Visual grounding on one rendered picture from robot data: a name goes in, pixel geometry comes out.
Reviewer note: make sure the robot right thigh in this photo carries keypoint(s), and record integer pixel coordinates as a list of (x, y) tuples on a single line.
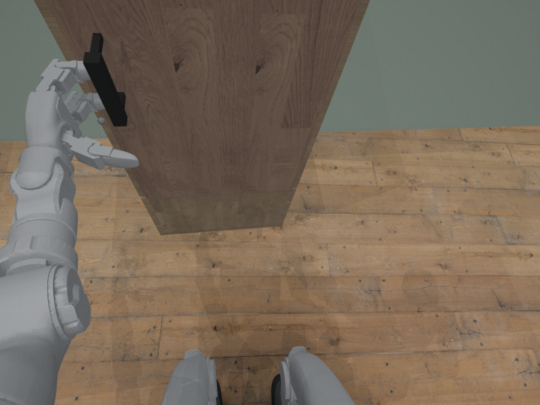
[(307, 380)]

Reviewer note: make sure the left robot forearm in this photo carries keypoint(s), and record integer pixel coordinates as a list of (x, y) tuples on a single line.
[(45, 222)]

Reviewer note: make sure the robot left thigh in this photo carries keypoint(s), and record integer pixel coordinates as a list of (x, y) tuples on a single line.
[(193, 382)]

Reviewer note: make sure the robot left upper arm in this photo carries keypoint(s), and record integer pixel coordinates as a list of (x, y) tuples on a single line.
[(41, 311)]

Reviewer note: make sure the cupboard door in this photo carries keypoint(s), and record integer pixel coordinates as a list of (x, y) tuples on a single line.
[(222, 96)]

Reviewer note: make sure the left robot hand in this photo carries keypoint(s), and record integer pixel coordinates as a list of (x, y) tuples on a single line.
[(47, 118)]

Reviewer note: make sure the robot thigh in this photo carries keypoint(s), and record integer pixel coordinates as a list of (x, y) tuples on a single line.
[(307, 380), (193, 382)]

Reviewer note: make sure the handle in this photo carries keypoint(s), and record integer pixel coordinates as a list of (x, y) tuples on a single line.
[(113, 101)]

